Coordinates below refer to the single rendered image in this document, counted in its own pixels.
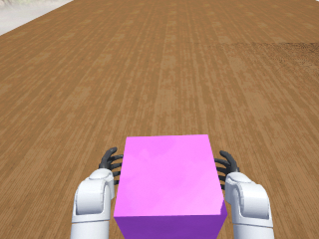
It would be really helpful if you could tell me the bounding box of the carton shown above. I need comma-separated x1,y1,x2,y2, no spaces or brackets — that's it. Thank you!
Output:
114,134,228,239

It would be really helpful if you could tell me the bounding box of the right robot hand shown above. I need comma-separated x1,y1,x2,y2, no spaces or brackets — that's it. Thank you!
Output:
213,150,240,190

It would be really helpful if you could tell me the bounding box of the left robot hand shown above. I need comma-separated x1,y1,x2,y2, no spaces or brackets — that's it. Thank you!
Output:
98,146,124,185

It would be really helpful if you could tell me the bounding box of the robot left forearm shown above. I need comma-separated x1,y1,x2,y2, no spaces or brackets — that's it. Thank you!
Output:
70,168,115,239

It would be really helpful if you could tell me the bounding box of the robot right forearm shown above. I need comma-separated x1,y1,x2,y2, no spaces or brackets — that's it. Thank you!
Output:
224,171,274,239

